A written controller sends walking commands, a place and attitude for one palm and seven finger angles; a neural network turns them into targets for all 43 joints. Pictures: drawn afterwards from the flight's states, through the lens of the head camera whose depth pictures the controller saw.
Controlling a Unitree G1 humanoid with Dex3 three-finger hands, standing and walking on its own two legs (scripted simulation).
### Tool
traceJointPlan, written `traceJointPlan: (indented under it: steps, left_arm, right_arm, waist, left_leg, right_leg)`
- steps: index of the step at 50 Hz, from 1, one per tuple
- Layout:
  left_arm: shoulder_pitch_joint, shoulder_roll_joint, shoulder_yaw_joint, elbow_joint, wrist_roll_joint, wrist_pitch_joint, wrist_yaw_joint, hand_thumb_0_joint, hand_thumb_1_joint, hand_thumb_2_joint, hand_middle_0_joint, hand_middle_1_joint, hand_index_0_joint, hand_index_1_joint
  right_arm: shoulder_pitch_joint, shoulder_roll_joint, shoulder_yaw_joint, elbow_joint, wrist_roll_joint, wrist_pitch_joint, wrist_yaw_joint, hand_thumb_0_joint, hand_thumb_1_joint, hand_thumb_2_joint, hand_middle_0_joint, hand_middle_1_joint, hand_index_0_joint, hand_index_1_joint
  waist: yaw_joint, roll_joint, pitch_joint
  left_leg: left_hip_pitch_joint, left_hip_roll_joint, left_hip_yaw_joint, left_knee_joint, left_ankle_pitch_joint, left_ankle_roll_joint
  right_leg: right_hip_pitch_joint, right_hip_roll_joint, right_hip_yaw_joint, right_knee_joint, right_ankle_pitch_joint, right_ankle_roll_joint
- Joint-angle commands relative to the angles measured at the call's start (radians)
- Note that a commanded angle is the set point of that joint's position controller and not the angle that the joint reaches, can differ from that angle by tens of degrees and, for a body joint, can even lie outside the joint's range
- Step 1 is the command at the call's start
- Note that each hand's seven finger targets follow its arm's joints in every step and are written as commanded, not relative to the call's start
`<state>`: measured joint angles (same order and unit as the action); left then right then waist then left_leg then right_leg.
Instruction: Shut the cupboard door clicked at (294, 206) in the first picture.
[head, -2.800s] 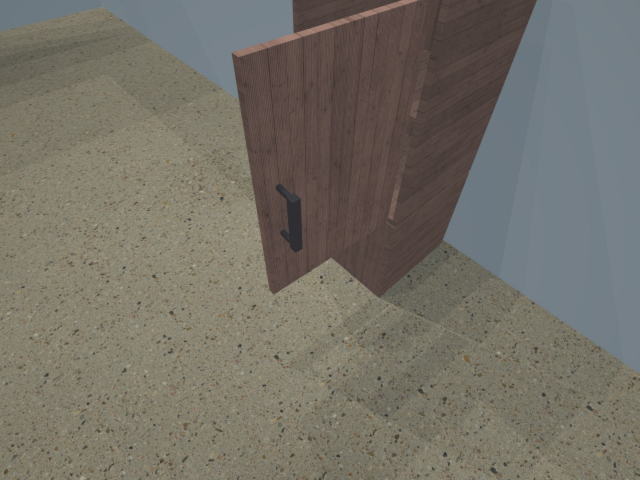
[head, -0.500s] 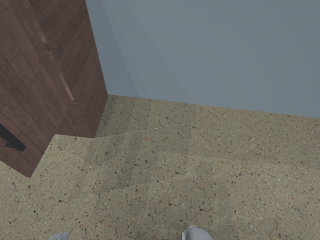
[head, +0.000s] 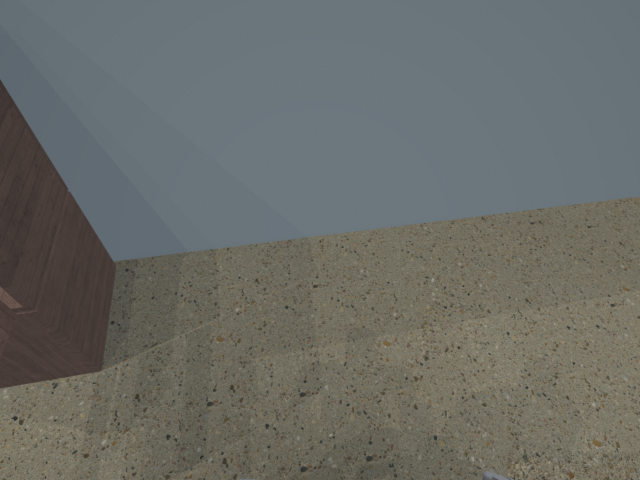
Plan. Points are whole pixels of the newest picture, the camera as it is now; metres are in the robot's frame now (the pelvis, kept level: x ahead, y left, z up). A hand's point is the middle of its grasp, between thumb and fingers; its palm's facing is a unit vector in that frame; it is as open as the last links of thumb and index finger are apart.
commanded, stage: walk to a spot facing it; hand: left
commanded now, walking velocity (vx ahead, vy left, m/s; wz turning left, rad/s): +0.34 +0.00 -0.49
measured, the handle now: out of the picture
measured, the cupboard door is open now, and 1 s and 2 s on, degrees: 86 86 86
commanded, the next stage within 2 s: turn to face it in 0.88 s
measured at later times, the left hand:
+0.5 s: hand (299, 314) +0.41 +0.06 -0.16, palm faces -0.33 -0.92 -0.21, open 7.3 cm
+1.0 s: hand (326, 347) +0.35 +0.01 -0.16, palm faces -0.15 -0.97 -0.18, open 7.3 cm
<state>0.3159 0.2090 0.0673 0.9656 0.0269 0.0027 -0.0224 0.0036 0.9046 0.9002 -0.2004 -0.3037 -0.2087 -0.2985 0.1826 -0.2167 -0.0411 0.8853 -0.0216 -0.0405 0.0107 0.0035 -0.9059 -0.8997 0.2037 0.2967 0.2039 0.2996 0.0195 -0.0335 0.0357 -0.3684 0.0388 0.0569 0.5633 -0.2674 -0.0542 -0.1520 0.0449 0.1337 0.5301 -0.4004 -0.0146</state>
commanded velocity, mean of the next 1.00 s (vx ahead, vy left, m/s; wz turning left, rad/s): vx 0.32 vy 0.00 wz -0.08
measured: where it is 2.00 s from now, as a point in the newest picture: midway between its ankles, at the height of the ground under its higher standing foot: (402, 370)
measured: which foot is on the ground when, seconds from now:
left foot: down 0.00-0.48, up 0.50-1.00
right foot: down 0.00-0.00, up 0.02-0.44, down 0.46-1.00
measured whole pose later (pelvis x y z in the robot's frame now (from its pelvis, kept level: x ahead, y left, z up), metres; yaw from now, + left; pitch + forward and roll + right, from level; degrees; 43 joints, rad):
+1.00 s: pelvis +0.40 -0.16 +0.00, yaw -14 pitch +0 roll +2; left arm 0.45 0.11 0.01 1.15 0.02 -0.08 0.03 0.00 0.92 0.90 -0.19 -0.30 -0.20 -0.30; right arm 0.09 -0.15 -0.03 1.03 -0.01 -0.01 0.01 0.00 -0.91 -0.90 0.20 0.30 0.20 0.30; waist 0.04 -0.02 0.04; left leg -0.56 0.03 0.11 0.77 -0.18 0.00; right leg 0.10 0.09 -0.14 0.25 -0.36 -0.12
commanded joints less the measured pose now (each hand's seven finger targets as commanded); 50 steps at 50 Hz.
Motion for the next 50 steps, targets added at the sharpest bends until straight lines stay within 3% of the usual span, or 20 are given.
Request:
traceJointPlan:
  steps: [1, 2, 5, 8, 10, 16, 19, 20, 21, 22, 23, 24, 25, 27, 29, 30, 37, 41, 46, 50]
  left_arm:
    - [-0.143, 0.091, 0.027, -0.14, -0.006, -0.037, -0.004, 0.0, 0.9, 0.9, -0.2, -0.3, -0.2, -0.3]
    - [-0.149, 0.1, 0.035, -0.138, 0.003, -0.04, -0.011, 0.0, 0.9, 0.9, -0.2, -0.3, -0.2, -0.3]
    - [-0.112, 0.07, 0.036, -0.085, 0.015, -0.028, -0.033, 0.0, 0.9, 0.9, -0.2, -0.3, -0.2, -0.3]
    - [-0.115, 0.026, 0.017, -0.079, 0.009, -0.013, -0.034, 0.0, 0.9, 0.9, -0.2, -0.3, -0.2, -0.3]
    - [-0.15, 0.011, 0.01, -0.09, 0.008, -0.011, -0.035, 0.0, 0.9, 0.9, -0.2, -0.3, -0.2, -0.3]
    - [-0.336, 0.0, -0.009, -0.13, 0.005, -0.011, -0.04, 0.0, 0.9, 0.9, -0.2, -0.3, -0.2, -0.3]
    - [-0.298, 0.023, -0.003, -0.116, 0.003, -0.014, -0.032, 0.0, 0.9, 0.9, -0.2, -0.3, -0.2, -0.3]
    - [-0.227, 0.038, 0.002, -0.096, 0.002, -0.02, -0.027, 0.0, 0.9, 0.9, -0.2, -0.3, -0.2, -0.3]
    - [-0.093, 0.061, 0.012, -0.055, 0.002, -0.025, -0.022, 0.0, 0.9, 0.9, -0.2, -0.3, -0.2, -0.3]
    - [0.088, 0.119, 0.033, 0.002, 0.007, -0.036, -0.013, 0.0, 0.9, 0.9, -0.2, -0.3, -0.2, -0.3]
    - [0.218, 0.237, 0.062, 0.035, 0.01, -0.045, 0.003, 0.0, 0.9, 0.9, -0.2, -0.3, -0.2, -0.3]
    - [0.205, 0.287, 0.067, 0.039, -0.018, -0.043, 0.015, 0.0, 0.9, 0.9, -0.2, -0.3, -0.2, -0.3]
    - [0.106, 0.255, 0.059, 0.012, -0.024, -0.036, 0.027, 0.0, 0.9, 0.9, -0.2, -0.3, -0.2, -0.3]
    - [-0.021, 0.142, 0.026, -0.009, -0.025, -0.047, 0.028, 0.0, 0.9, 0.9, -0.2, -0.3, -0.2, -0.3]
    - [-0.064, 0.089, 0.007, -0.012, -0.02, -0.066, 0.027, 0.0, 0.9, 0.9, -0.2, -0.3, -0.2, -0.3]
    - [-0.066, 0.083, 0.007, 0.0, -0.014, -0.075, 0.029, 0.0, 0.9, 0.9, -0.2, -0.3, -0.2, -0.3]
    - [0.084, 0.023, -0.004, 0.074, -0.019, -0.107, 0.033, 0.0, 0.9, 0.9, -0.2, -0.3, -0.2, -0.3]
    - [0.139, 0.026, -0.016, 0.106, -0.016, -0.111, 0.046, 0.0, 0.9, 0.9, -0.2, -0.3, -0.2, -0.3]
    - [0.211, 0.028, -0.028, 0.156, -0.009, -0.109, 0.061, 0.0, 0.9, 0.9, -0.2, -0.3, -0.2, -0.3]
    - [0.207, 0.056, -0.028, 0.174, -0.006, -0.104, 0.068, 0.0, 0.9, 0.9, -0.2, -0.3, -0.2, -0.3]
  right_arm:
    - [0.378, -0.282, -0.068, 0.037, -0.025, -0.021, -0.042, 0.0, -0.9, -0.9, 0.2, 0.3, 0.2, 0.3]
    - [0.294, -0.24, -0.054, 0.007, -0.024, -0.02, -0.037, 0.0, -0.9, -0.9, 0.2, 0.3, 0.2, 0.3]
    - [0.169, -0.118, -0.015, 0.0, -0.015, -0.04, -0.043, 0.0, -0.9, -0.9, 0.2, 0.3, 0.2, 0.3]
    - [0.251, -0.093, -0.008, 0.052, -0.007, -0.056, -0.048, 0.0, -0.9, -0.9, 0.2, 0.3, 0.2, 0.3]
    - [0.286, -0.089, -0.01, 0.074, -0.007, -0.055, -0.049, 0.0, -0.9, -0.9, 0.2, 0.3, 0.2, 0.3]
    - [0.347, -0.085, -0.008, 0.127, -0.016, -0.038, -0.04, 0.0, -0.9, -0.9, 0.2, 0.3, 0.2, 0.3]
    - [0.347, -0.108, -0.008, 0.147, -0.015, -0.032, -0.041, 0.0, -0.9, -0.9, 0.2, 0.3, 0.2, 0.3]
    - [0.331, -0.117, -0.01, 0.149, -0.014, -0.029, -0.041, 0.0, -0.9, -0.9, 0.2, 0.3, 0.2, 0.3]
    - [0.285, -0.133, -0.011, 0.139, -0.008, -0.029, -0.041, 0.0, -0.9, -0.9, 0.2, 0.3, 0.2, 0.3]
    - [0.233, -0.132, -0.012, 0.122, 0.004, -0.032, -0.034, 0.0, -0.9, -0.9, 0.2, 0.3, 0.2, 0.3]
    - [0.272, -0.063, -0.003, 0.103, 0.025, -0.033, -0.026, 0.0, -0.9, -0.9, 0.2, 0.3, 0.2, 0.3]
    - [0.244, -0.06, -0.005, 0.078, 0.026, -0.03, -0.027, 0.0, -0.9, -0.9, 0.2, 0.3, 0.2, 0.3]
    - [0.215, -0.081, -0.018, 0.082, 0.02, -0.017, -0.026, 0.0, -0.9, -0.9, 0.2, 0.3, 0.2, 0.3]
    - [0.172, -0.03, -0.017, 0.112, 0.008, -0.008, -0.027, 0.0, -0.9, -0.9, 0.2, 0.3, 0.2, 0.3]
    - [0.23, 0.012, -0.01, 0.148, -0.003, 0.016, -0.025, 0.0, -0.9, -0.9, 0.2, 0.3, 0.2, 0.3]
    - [0.278, 0.027, -0.01, 0.165, -0.005, 0.02, -0.022, 0.0, -0.9, -0.9, 0.2, 0.3, 0.2, 0.3]
    - [0.109, 0.019, -0.018, 0.116, 0.002, 0.026, -0.014, 0.0, -0.9, -0.9, 0.2, 0.3, 0.2, 0.3]
    - [-0.02, 0.009, -0.014, 0.087, 0.009, 0.025, -0.004, 0.0, -0.9, -0.9, 0.2, 0.3, 0.2, 0.3]
    - [-0.122, 0.018, -0.006, 0.075, 0.011, 0.02, 0.004, 0.0, -0.9, -0.9, 0.2, 0.3, 0.2, 0.3]
    - [-0.053, 0.013, 0.002, 0.111, 0.011, 0.008, -0.012, 0.0, -0.9, -0.9, 0.2, 0.3, 0.2, 0.3]
  waist:
    - [-0.169, 0.298, -0.116]
    - [-0.12, 0.196, -0.02]
    - [-0.035, 0.193, 0.057]
    - [-0.035, 0.181, -0.017]
    - [-0.045, 0.175, -0.023]
    - [-0.09, 0.17, 0.056]
    - [-0.051, 0.171, 0.05]
    - [-0.014, 0.178, 0.01]
    - [0.057, 0.154, -0.049]
    - [0.146, 0.084, -0.138]
    - [0.179, -0.2, -0.281]
    - [0.149, -0.265, -0.304]
    - [0.105, -0.134, -0.168]
    - [0.025, -0.005, -0.019]
    - [-0.035, -0.002, 0.02]
    - [-0.059, -0.02, -0.017]
    - [-0.022, -0.053, -0.006]
    - [-0.007, -0.051, 0.052]
    - [0.009, -0.033, 0.084]
    - [-0.035, -0.061, 0.033]
  left_leg:
    - [0.478, 0.504, -0.655, -0.383, -0.362, 0.199]
    - [0.355, 0.466, -0.578, -0.4, -0.37, 0.204]
    - [0.23, 0.322, -0.232, -0.373, -0.035, 0.109]
    - [0.353, 0.261, -0.021, -0.3, 0.447, 0.09]
    - [0.411, 0.259, 0.043, -0.285, 0.534, 0.101]
    - [0.386, 0.277, 0.123, -0.311, 0.505, 0.137]
    - [0.38, 0.308, 0.146, -0.23, 0.738, 0.138]
    - [0.382, 0.308, 0.155, -0.14, 0.84, 0.127]
    - [0.33, 0.29, 0.178, -0.003, 0.855, 0.108]
    - [0.183, 0.236, 0.211, 0.222, 0.718, 0.069]
    - [-0.117, 0.073, 0.214, 0.575, -0.006, 0.025]
    - [-0.263, 0.002, 0.076, 0.81, -0.348, 0.021]
    - [-0.278, 0.065, -0.026, 0.84, -0.243, 0.038]
    - [-0.227, 0.127, -0.053, 0.762, -0.069, 0.029]
    - [-0.136, 0.131, -0.04, 0.666, -0.016, 0.023]
    - [-0.119, 0.129, -0.035, 0.622, -0.002, 0.021]
    - [-0.306, 0.101, -0.028, 0.477, 0.11, 0.009]
    - [-0.357, 0.083, -0.018, 0.388, 0.132, 0.02]
    - [-0.335, 0.03, 0.024, 0.253, 0.101, 0.053]
    - [-0.128, -0.086, 0.127, 0.127, 0.029, 0.105]
  right_leg:
    - [-0.578, -0.011, -0.05, 0.645, -0.186, -0.022]
    - [-0.592, -0.067, -0.052, 0.712, -0.109, -0.021]
    - [-0.56, -0.128, -0.098, 0.763, 0.115, 0.004]
    - [-0.57, -0.11, -0.145, 0.701, 0.169, 0.018]
    - [-0.59, -0.111, -0.177, 0.614, 0.188, 0.017]
    - [-0.479, -0.098, -0.263, 0.224, 0.229, -0.009]
    - [-0.334, -0.058, -0.291, 0.164, 0.169, -0.054]
    - [-0.239, -0.038, -0.298, 0.134, 0.149, -0.072]
    - [-0.066, -0.022, -0.3, 0.092, 0.189, -0.087]
    - [0.214, -0.06, -0.242, 0.035, 0.222, -0.113]
    - [0.493, -0.346, 0.177, -0.067, 0.206, -0.211]
    - [0.493, -0.473, 0.453, -0.216, 0.298, -0.265]
    - [0.334, -0.463, 0.389, -0.263, 0.188, -0.252]
    - [0.049, -0.37, 0.168, -0.281, 0.315, -0.184]
    - [-0.097, -0.296, 0.031, -0.312, 0.421, -0.139]
    - [-0.076, -0.275, -0.016, -0.308, 0.44, -0.14]
    - [0.122, -0.245, -0.07, -0.311, 0.76, -0.049]
    - [0.185, -0.274, -0.096, -0.306, 0.856, -0.058]
    - [0.265, -0.29, -0.132, -0.28, 1.007, -0.044]
    - [0.288, -0.276, -0.204, -0.124, 1.428, -0.018]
